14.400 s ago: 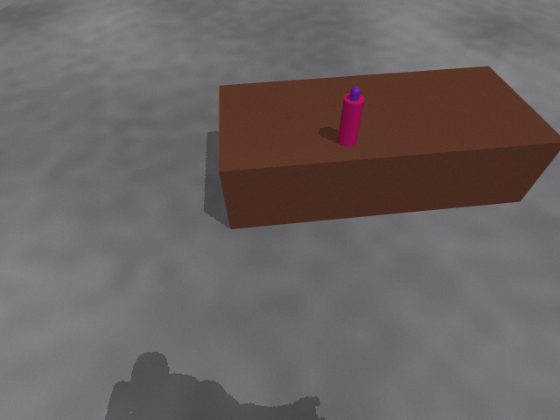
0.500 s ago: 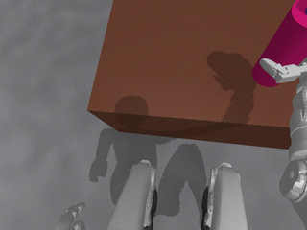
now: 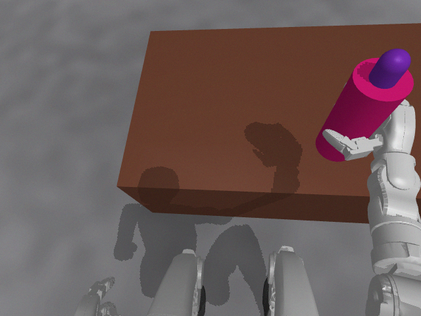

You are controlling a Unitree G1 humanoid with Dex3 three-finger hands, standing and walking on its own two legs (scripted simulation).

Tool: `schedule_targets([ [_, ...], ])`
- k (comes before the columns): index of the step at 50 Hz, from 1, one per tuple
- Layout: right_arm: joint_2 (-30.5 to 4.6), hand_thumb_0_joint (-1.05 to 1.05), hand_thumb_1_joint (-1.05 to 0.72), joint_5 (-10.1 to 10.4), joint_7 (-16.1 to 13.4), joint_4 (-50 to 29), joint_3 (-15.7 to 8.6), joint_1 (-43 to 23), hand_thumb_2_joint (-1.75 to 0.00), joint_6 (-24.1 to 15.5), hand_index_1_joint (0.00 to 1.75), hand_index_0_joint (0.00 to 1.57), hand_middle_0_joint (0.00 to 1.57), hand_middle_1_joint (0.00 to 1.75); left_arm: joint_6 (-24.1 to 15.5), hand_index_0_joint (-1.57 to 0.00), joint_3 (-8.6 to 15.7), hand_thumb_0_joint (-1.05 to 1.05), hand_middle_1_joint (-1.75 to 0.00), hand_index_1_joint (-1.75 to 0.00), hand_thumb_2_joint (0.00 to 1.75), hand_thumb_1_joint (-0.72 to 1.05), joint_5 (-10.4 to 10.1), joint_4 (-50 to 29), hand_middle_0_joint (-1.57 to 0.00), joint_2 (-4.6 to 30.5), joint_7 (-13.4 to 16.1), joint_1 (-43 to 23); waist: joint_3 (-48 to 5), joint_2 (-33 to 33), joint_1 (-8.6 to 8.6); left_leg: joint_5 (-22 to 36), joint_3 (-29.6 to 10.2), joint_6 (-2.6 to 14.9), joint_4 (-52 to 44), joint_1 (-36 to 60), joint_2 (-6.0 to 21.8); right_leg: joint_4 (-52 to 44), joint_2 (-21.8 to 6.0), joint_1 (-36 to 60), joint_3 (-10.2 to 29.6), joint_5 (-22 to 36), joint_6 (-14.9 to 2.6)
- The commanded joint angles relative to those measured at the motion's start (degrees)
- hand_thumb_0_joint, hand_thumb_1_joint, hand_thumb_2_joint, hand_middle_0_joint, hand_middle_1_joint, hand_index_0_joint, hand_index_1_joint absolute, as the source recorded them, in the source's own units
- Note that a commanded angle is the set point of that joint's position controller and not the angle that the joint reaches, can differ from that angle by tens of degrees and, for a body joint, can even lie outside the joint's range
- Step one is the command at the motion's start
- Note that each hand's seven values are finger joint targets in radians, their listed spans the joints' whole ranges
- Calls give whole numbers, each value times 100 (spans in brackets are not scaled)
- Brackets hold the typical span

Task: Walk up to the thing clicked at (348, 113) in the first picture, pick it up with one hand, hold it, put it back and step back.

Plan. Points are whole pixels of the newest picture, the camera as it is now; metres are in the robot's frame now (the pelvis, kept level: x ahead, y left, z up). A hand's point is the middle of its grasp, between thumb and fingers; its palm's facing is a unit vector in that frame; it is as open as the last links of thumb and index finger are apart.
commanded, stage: lift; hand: right
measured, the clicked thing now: (359, 110) +0.45 -0.20 +0.06
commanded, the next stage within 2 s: hold in 1.14 s
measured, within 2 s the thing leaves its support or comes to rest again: neither
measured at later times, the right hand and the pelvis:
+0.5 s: hand (376, 125) +0.39 -0.19 +0.12, palm faces +0.15 +0.99 -0.02, open 10.3 cm; pelvis +0.02 +0.00 +0.08, yaw -2 degrees
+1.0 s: hand (380, 122) +0.37 -0.18 +0.15, palm faces +0.14 +0.99 -0.01, open 10.3 cm; pelvis +0.03 +0.00 +0.10, yaw -2 degrees
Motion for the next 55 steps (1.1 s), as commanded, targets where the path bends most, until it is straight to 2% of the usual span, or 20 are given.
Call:
schedule_targets([
  [1, -702, 0, -22, 154, -80, -1504, 181, -1290, -128, -302, 141, 132, 128, 141, -224, -19, 396, 0, -30, -29, 90, 91, -53, -440, -19, 996, 120, 568, -2841, -318, 89, 1985, 55, 217, -1568, 1565, -170, -1371, 260, 3190, -57, 1507, -269],
  [3, -881, 0, -19, 170, -137, -1659, 42, -1224, -128, -294, 141, 131, 128, 141, -250, -19, 376, 0, -29, -29, 91, 90, -60, -390, -19, 964, 138, 542, -2657, -340, 6, 2030, 20, 209, -1722, 1733, -158, -1508, 258, 3270, -94, 1545, -268],
  [8, -470, 0, -20, 196, -150, -1575, 307, -678, -130, -278, 143, 133, 129, 143, -346, -18, 318, 0, -29, -29, 91, 89, -56, -386, -19, 854, 162, 489, -2285, -48, 77, 2330, -11, 160, -2089, 2272, -134, -1824, 295, 3480, -144, 1721, -287],
  [9, -567, 0, -20, 203, -157, -1867, 276, -638, -130, -315, 143, 133, 130, 143, -351, -18, 346, 0, -29, -29, 91, 90, -44, -392, -19, 878, 163, 441, -2318, -171, -61, 2347, -38, 171, -2143, 2352, -127, -1903, 296, 3578, -174, 1766, -273],
  [13, -481, 0, -22, 189, -172, -1969, 376, -659, -129, -388, 142, 133, 129, 142, -381, -18, 341, 0, -29, -29, 91, 89, -26, -392, -18, 870, 169, 402, -2132, -238, -26, 2347, -24, 169, -2398, 2575, -116, -2206, 312, 3982, -194, 1815, -244],
  [14, -580, 0, -21, 178, -204, -2220, 335, -692, -129, -428, 142, 132, 129, 142, -383, -18, 342, 0, -29, -29, 91, 89, -15, -407, -18, 838, 167, 408, -2158, -308, -113, 2397, -51, 167, -2454, 2749, -105, -2277, 329, 3986, -222, 1814, -244],
  [15, -351, 0, -21, 182, -196, -1908, 476, -489, -129, -406, 142, 131, 128, 142, -393, -18, 322, 0, -29, -29, 90, 90, -21, -371, -18, 819, 171, 413, -2010, -129, -22, 2388, -23, 159, -2523, 2776, -108, -2358, 332, 4031, -208, 1796, -245],
  [19, -211, 0, -21, 182, -197, -1806, 545, -32, -129, -399, 141, 131, 128, 141, -414, -18, 242, 0, -29, -29, 90, 90, -34, -455, -18, 743, 168, 285, -1729, -70, -94, 2284, -24, 160, -2761, 2939, -98, -2621, 336, 4165, -234, 1713, -229],
  [22, -415, 0, -20, 184, -215, -2301, 472, -264, -129, -497, 141, 131, 127, 141, -396, -18, 333, 0, -29, -29, 90, 90, -19, -449, -18, 845, 173, 302, -1920, -326, -189, 2227, 7, 197, -2828, 3036, -106, -2835, 319, 4603, -201, 1789, -178],
  [25, -102, 0, -20, 243, -236, -2181, 694, -10, -129, -479, 141, 130, 127, 141, -416, -19, 276, 0, -30, -29, 89, 91, -41, -458, -18, 758, 199, 260, -1541, -87, -117, 2130, -7, 174, -3025, 3141, -102, -2979, 322, 4519, -234, 1587, -193],
  [27, -212, 0, -19, 260, -254, -2190, 562, 70, -129, -483, 141, 130, 127, 141, -416, -19, 285, 0, -29, -29, 89, 91, -36, -431, -18, 786, 212, 275, -1532, -71, -170, 2217, -16, 156, -3114, 3285, -89, -3034, 335, 4599, -257, 1660, -202],
  [35, -143, 0, -17, 289, -228, -2326, 665, 355, -128, -511, 140, 129, 126, 140, -426, -18, 256, 0, -29, -29, 89, 92, -70, -443, -18, 727, 251, 265, -1464, 87, -246, 2599, -97, 106, -3394, 3781, -51, -3202, 368, 4828, -360, 1932, -240],
  [36, -21, 0, -17, 289, -219, -2234, 756, 399, -128, -476, 140, 129, 126, 140, -436, -19, 252, 0, -30, -29, 88, 92, -75, -462, -18, 734, 262, 255, -1384, 199, -179, 2555, -83, 106, -3434, 3746, -57, -3250, 364, 4839, -351, 1896, -242],
  [38, -192, 0, -18, 289, -220, -2437, 628, 315, -129, -515, 141, 131, 127, 141, -430, -19, 255, 0, -30, -29, 89, 91, -67, -440, -18, 727, 260, 230, -1433, 27, -282, 2690, -101, 98, -3466, 3882, -34, -3282, 380, 4922, -383, 2021, -240],
  [39, -173, 0, -20, 283, -221, -2458, 650, 305, -130, -524, 142, 131, 127, 142, -427, -19, 273, 0, -29, -29, 88, 92, -71, -431, -18, 741, 278, 287, -1550, 164, -239, 2855, -113, 75, -3488, 3949, -28, -3247, 372, 5027, -379, 2145, -259],
  [42, 64, 0, -19, 288, -204, -2260, 807, 547, -130, -474, 142, 131, 127, 142, -431, -19, 230, 0, -30, -29, 88, 92, -72, -447, -18, 695, 258, 212, -1303, 147, -217, 2724, -73, 109, -3521, 3887, -44, -3397, 368, 5056, -361, 2100, -238],
  [46, -30, 0, -23, 287, -198, -2384, 723, 557, -131, -543, 143, 132, 129, 143, -429, -19, 152, 0, -30, -29, 89, 92, -70, -571, -18, 651, 256, 63, -1295, -15, -320, 2563, -74, 124, -3614, 3969, -41, -3546, 373, 5220, -373, 2026, -198],
  [48, -108, 0, -21, 301, -219, -2681, 722, 353, -131, -568, 143, 132, 128, 143, -426, -19, 246, 0, -30, -29, 89, 91, -55, -524, -18, 736, 272, 119, -1413, -85, -337, 2747, -114, 107, -3656, 4086, -15, -3537, 385, 5318, -406, 2157, -207],
  [51, 101, 0, -19, 304, -229, -2378, 850, 717, -131, -492, 142, 131, 127, 142, -433, -19, 221, 0, -30, -29, 89, 92, -62, -475, -18, 656, 295, 168, -1228, 364, -248, 3070, -147, 19, -3743, 4287, 16, -3487, 401, 5138, -445, 2231, -276],
  [55, 10, 0, -20, 266, -223, -2582, 829, 610, -131, -468, 143, 132, 128, 143, -410, -19, 240, 0, -30, -29, 89, 92, -65, -462, -18, 696, 308, 151, -1349, 204, -270, 3327, -144, 16, -3754, 4342, 35, -3514, 397, 5393, -441, 2514, -267],
])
